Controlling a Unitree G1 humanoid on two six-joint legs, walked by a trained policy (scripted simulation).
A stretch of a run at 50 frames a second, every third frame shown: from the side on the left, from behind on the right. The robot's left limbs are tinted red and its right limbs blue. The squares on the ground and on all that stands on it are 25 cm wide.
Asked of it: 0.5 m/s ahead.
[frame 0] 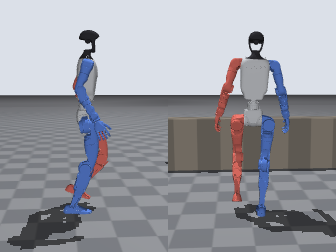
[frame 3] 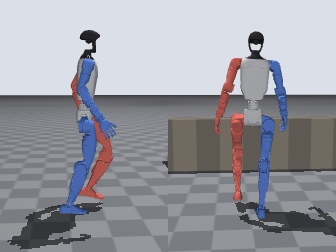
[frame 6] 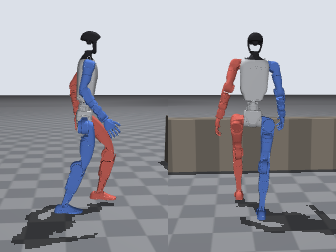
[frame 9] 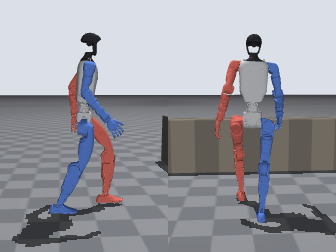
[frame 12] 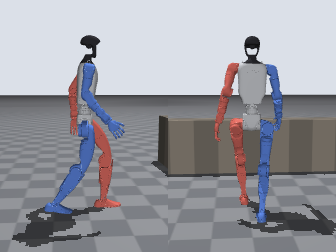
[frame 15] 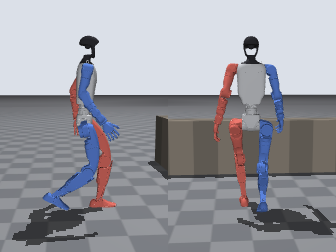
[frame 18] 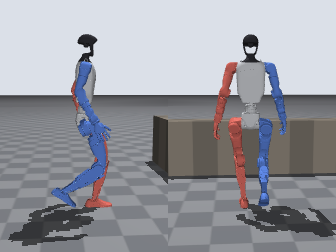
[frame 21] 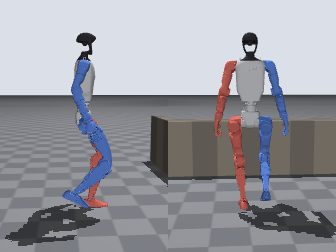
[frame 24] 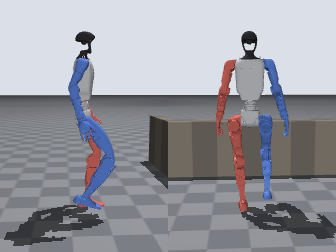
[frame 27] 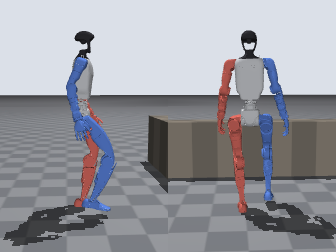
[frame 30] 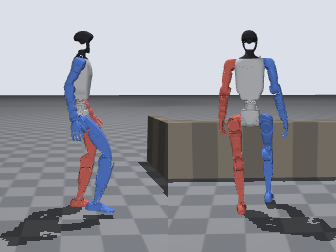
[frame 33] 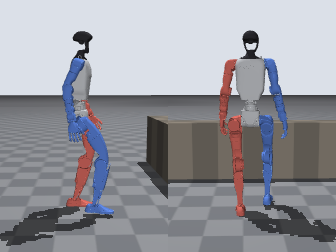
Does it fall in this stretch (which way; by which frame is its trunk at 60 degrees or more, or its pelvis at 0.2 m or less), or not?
no
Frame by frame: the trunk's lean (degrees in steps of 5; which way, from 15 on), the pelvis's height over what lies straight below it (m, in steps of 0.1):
0: 5, 0.8
3: 5, 0.8
6: 5, 0.8
9: 5, 0.8
12: 5, 0.7
15: 5, 0.7
18: 5, 0.8
21: 0, 0.8
24: 0, 0.8
27: 5, 0.8
30: 5, 0.8
33: 0, 0.8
